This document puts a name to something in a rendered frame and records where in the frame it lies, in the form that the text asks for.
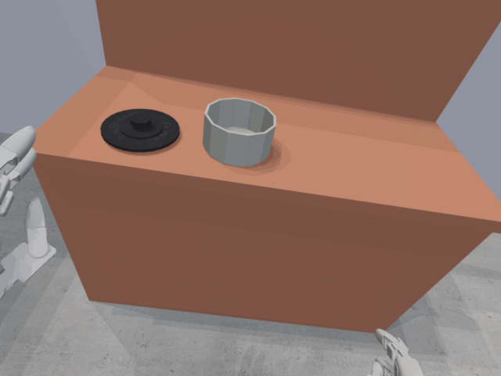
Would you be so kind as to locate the right robot hand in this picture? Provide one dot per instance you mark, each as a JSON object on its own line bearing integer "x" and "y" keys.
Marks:
{"x": 405, "y": 365}

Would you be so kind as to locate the pot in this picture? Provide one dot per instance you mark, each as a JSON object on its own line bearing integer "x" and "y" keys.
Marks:
{"x": 238, "y": 132}

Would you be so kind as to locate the lid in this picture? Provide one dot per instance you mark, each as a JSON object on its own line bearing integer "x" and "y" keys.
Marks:
{"x": 118, "y": 131}

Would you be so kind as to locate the table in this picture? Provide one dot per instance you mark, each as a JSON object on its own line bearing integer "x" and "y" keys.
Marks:
{"x": 363, "y": 203}

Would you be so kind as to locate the left robot hand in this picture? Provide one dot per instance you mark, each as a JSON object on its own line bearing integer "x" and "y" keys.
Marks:
{"x": 16, "y": 159}

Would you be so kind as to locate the knob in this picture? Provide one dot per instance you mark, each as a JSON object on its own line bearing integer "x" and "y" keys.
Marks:
{"x": 140, "y": 120}

